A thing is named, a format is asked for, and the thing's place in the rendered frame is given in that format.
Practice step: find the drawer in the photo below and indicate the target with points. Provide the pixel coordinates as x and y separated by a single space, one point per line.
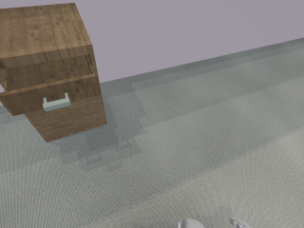
25 87

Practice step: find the handle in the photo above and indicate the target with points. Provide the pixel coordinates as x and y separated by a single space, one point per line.
47 106

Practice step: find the robot right thigh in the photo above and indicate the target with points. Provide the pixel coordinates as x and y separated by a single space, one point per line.
189 223

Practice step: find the robot right hand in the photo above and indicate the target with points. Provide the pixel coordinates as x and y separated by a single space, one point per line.
239 223

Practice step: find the cabinet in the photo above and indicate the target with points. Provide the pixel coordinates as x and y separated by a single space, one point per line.
37 34

